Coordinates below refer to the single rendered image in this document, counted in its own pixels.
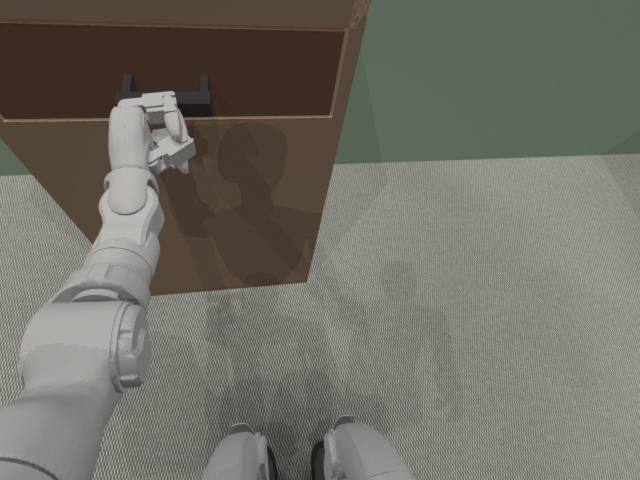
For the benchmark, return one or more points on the robot left thigh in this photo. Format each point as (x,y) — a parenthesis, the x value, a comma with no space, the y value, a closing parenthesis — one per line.
(239,456)

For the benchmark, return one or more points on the left robot upper arm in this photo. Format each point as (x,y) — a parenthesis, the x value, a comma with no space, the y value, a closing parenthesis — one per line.
(79,358)

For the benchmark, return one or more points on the cabinet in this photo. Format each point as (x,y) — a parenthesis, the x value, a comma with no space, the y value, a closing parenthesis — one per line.
(248,212)

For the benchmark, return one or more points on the handle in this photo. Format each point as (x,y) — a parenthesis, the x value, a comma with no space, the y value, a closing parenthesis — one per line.
(190,103)

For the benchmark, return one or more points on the robot left forearm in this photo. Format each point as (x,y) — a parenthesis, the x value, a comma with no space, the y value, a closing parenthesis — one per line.
(120,265)

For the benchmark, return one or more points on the robot left hand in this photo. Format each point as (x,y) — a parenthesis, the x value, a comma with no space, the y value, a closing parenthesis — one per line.
(130,139)

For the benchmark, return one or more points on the robot thigh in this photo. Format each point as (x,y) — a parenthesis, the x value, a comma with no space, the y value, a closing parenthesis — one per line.
(355,451)
(239,456)

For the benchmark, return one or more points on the robot right thigh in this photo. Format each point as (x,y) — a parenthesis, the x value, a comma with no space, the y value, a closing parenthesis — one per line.
(355,451)

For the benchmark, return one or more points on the drawer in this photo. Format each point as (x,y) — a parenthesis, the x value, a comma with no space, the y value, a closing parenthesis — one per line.
(59,69)

